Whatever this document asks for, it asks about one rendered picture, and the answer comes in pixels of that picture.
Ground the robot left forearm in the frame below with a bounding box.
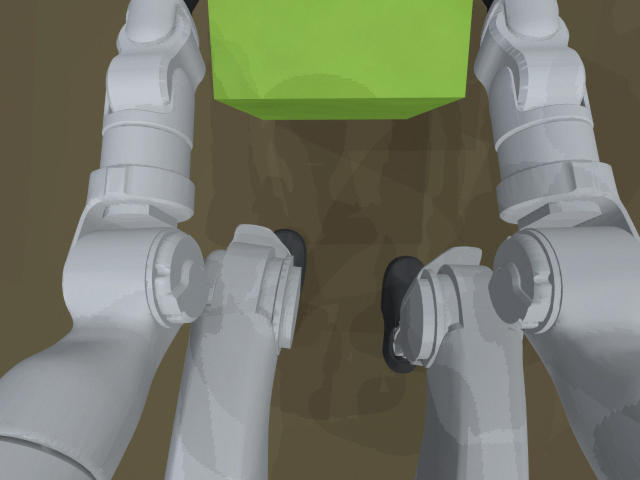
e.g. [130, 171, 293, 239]
[62, 0, 206, 308]

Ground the robot right upper arm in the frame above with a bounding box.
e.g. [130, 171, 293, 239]
[488, 226, 640, 480]

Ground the robot right forearm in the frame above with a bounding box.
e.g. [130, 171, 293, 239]
[474, 0, 640, 243]

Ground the left robot foot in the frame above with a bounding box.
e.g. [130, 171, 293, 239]
[274, 229, 306, 292]

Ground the robot left thigh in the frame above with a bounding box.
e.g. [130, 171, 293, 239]
[164, 242, 302, 480]

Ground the robot left upper arm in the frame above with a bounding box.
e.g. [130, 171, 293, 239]
[0, 227, 210, 480]

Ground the carton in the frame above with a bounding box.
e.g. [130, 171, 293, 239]
[208, 0, 473, 120]

